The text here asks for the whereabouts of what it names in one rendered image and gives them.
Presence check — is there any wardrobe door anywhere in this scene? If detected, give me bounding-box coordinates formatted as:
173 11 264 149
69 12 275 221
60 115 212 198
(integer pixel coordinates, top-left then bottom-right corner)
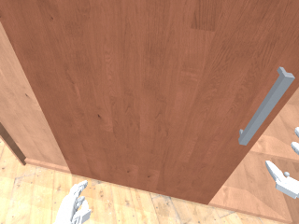
0 22 68 167
0 0 299 205

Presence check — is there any handle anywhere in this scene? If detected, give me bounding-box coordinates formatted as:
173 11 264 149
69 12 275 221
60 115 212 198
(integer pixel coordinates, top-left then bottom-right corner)
238 66 295 146

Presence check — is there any robot right hand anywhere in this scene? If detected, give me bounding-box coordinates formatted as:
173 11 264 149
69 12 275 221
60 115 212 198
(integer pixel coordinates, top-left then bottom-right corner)
265 127 299 199

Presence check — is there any robot left hand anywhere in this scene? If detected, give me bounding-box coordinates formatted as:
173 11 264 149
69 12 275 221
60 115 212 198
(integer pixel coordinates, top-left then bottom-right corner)
55 180 92 224

